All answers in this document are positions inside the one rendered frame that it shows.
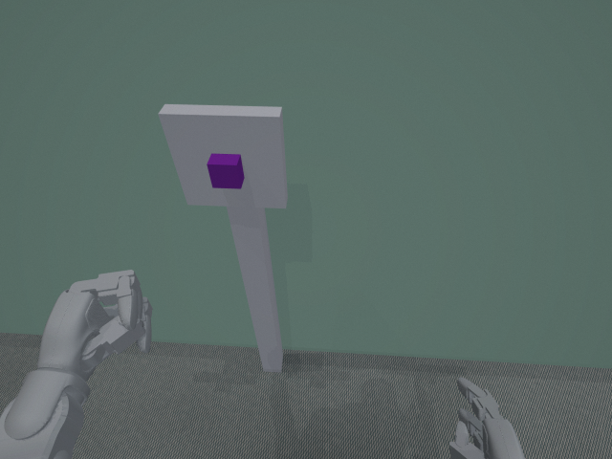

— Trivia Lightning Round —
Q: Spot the left robot forearm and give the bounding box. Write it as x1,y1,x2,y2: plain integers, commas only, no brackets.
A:
0,368,91,459

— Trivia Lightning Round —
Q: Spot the left robot hand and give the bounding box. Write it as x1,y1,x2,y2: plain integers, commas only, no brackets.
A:
37,270,153,382

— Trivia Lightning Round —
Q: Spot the button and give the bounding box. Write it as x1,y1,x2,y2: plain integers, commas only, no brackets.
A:
207,154,244,189

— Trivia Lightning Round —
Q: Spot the right robot hand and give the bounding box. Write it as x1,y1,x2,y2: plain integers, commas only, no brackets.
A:
449,377,525,459

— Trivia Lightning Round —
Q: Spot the panel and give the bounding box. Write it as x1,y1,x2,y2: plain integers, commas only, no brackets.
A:
158,104,288,373

